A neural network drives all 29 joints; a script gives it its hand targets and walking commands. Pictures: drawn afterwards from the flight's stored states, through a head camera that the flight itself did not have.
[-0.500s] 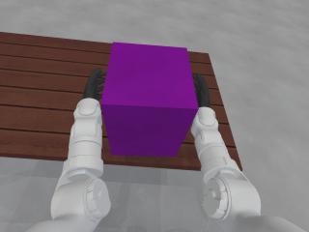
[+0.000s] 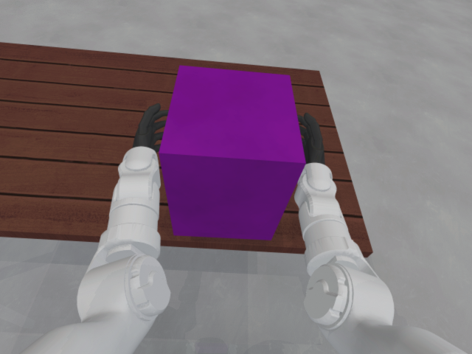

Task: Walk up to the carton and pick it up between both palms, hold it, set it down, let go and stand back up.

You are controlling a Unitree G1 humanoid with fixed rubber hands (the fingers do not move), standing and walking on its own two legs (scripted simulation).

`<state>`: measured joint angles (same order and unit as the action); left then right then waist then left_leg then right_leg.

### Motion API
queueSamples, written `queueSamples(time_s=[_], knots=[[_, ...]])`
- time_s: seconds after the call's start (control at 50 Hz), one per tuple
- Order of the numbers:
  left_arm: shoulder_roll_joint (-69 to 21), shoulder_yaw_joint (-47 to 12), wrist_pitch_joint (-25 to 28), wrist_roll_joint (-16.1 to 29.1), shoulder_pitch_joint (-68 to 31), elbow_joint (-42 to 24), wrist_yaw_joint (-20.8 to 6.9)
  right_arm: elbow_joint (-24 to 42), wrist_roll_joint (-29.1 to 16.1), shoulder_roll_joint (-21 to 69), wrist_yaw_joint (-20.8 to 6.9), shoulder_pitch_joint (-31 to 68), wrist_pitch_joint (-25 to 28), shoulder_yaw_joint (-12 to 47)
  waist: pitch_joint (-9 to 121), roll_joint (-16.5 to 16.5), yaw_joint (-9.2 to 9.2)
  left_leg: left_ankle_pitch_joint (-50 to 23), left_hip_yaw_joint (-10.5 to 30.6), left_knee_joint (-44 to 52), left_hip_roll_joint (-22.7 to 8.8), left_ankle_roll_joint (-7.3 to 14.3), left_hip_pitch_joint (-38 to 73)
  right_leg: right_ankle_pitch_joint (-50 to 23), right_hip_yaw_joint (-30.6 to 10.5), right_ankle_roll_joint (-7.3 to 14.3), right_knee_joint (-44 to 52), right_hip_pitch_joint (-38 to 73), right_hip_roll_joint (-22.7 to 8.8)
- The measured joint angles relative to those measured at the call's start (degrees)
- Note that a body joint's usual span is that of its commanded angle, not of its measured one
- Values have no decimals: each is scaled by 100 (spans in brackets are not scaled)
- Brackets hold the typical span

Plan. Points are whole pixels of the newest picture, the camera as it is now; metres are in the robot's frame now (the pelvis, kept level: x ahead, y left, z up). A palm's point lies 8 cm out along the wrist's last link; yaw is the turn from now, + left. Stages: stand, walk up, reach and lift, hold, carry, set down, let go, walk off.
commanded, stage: set down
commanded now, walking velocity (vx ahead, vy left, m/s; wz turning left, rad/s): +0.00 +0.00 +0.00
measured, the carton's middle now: (228, 159) +0.44 +0.02 +0.07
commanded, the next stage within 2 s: none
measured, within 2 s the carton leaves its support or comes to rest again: neither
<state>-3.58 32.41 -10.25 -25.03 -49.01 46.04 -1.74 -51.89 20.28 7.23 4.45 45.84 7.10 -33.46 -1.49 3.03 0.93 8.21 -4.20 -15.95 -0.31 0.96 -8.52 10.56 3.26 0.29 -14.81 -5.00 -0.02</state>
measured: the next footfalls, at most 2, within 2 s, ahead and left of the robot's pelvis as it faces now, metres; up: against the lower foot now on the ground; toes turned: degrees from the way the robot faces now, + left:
none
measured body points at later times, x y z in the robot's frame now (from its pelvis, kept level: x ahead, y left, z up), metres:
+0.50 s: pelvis +0.02 +0.00 +0.00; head +0.07 +0.02 +0.45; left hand +0.43 +0.17 +0.06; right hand +0.44 -0.12 +0.07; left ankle +0.00 +0.11 -0.75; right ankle -0.03 -0.11 -0.75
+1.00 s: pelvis +0.01 +0.00 +0.00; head +0.06 +0.02 +0.44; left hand +0.43 +0.18 +0.05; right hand +0.43 -0.12 +0.07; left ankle +0.00 +0.11 -0.75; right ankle -0.03 -0.11 -0.75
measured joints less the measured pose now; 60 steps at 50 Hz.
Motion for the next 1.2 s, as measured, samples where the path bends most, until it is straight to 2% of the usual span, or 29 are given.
queueSamples(time_s=[0.16, 0.3, 0.62, 0.78, 0.98, 1.2], knots=[[-46, 70, 260, 37, 120, 32, 0, 106, 308, 123, -111, -35, 130, -275, 56, 71, 45, -7, -2, -34, -15, -13, -316, -27, 1, 11, 10, -295, 12], [-85, -7, 461, 33, 261, -36, 71, 34, 492, 115, -200, -28, 348, -377, 282, 3, 66, 62, 19, -139, -36, -29, -609, -11, 21, 22, 17, -530, 31], [37, -73, 1011, 223, 473, 372, 86, 35, 511, 163, -32, -297, 583, -122, 321, -7, 50, 84, 83, -159, -49, -76, -772, 102, 90, 53, -129, -731, 42], [114, 4, 1217, 164, 445, 546, 67, -14, 593, 202, 6, -225, 645, -162, 382, -12, 57, 35, 99, -135, -48, -73, -849, 73, 109, 66, -132, -814, 42], [124, 127, 1253, 66, 354, 652, 24, -51, 676, 237, -9, -177, 668, -327, 333, -2, 50, -28, 66, -110, -35, -44, -860, 4, 81, 53, -113, -837, 28], [-15, 293, 1209, -152, 253, 584, 5, 144, 829, 290, -156, -216, 642, -583, 302, 22, 87, -70, -17, -80, -26, 8, -910, -71, 3, 20, -82, -915, 15]])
